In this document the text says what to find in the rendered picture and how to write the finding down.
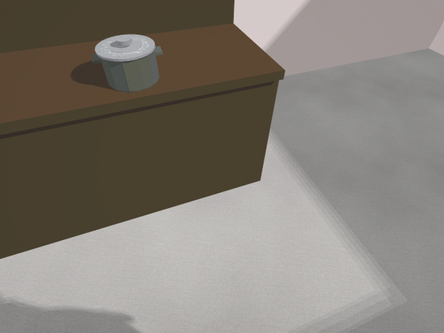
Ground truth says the knob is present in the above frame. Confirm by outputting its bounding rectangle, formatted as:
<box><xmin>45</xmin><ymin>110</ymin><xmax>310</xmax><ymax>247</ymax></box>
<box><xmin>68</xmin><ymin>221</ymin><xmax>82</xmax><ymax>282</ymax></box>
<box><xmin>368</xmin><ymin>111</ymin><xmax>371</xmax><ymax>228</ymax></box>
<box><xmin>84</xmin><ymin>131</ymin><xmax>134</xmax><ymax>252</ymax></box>
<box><xmin>116</xmin><ymin>35</ymin><xmax>133</xmax><ymax>46</ymax></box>

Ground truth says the table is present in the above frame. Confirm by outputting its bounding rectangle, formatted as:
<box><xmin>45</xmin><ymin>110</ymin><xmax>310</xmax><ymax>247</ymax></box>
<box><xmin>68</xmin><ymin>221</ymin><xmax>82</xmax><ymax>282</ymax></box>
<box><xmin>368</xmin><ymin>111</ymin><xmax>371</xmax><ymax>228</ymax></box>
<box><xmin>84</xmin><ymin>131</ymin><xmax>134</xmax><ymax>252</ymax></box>
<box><xmin>0</xmin><ymin>0</ymin><xmax>285</xmax><ymax>259</ymax></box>

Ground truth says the pot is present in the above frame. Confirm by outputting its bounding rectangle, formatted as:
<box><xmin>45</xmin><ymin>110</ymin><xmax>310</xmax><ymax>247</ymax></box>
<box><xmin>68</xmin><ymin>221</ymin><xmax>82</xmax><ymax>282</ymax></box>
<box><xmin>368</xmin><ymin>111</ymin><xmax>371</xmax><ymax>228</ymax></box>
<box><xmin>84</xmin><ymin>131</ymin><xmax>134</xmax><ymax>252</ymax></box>
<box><xmin>92</xmin><ymin>46</ymin><xmax>163</xmax><ymax>92</ymax></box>

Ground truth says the lid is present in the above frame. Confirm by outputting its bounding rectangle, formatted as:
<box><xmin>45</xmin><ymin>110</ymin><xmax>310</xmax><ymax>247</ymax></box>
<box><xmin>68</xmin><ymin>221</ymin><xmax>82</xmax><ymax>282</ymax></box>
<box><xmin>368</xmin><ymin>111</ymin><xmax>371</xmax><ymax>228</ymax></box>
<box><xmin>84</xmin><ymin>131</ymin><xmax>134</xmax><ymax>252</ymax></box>
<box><xmin>95</xmin><ymin>34</ymin><xmax>155</xmax><ymax>62</ymax></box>

